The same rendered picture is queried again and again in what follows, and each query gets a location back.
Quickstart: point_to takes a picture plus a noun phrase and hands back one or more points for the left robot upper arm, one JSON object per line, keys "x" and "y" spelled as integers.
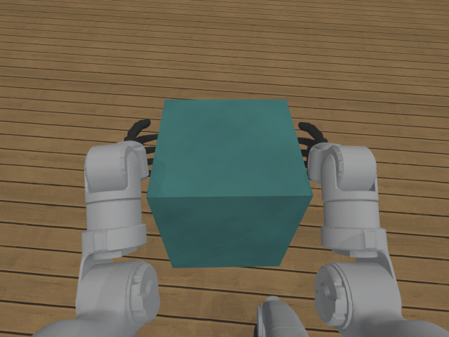
{"x": 114, "y": 300}

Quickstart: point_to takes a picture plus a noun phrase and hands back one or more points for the carton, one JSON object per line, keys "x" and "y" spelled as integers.
{"x": 228, "y": 185}

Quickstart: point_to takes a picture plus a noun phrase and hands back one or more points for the right robot forearm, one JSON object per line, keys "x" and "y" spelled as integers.
{"x": 348, "y": 179}

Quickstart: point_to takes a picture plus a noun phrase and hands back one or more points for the robot left hand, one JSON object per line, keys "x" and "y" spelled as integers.
{"x": 133, "y": 133}

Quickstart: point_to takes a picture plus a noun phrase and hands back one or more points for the left robot forearm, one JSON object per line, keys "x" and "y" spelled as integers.
{"x": 112, "y": 179}

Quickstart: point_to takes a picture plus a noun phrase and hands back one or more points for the robot right hand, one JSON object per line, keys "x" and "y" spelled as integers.
{"x": 315, "y": 133}

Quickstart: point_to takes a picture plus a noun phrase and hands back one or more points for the robot right shin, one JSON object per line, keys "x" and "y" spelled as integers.
{"x": 272, "y": 298}

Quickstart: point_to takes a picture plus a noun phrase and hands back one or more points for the right robot upper arm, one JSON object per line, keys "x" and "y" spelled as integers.
{"x": 362, "y": 300}

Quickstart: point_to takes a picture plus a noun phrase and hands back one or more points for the robot right thigh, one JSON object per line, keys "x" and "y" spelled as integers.
{"x": 277, "y": 319}

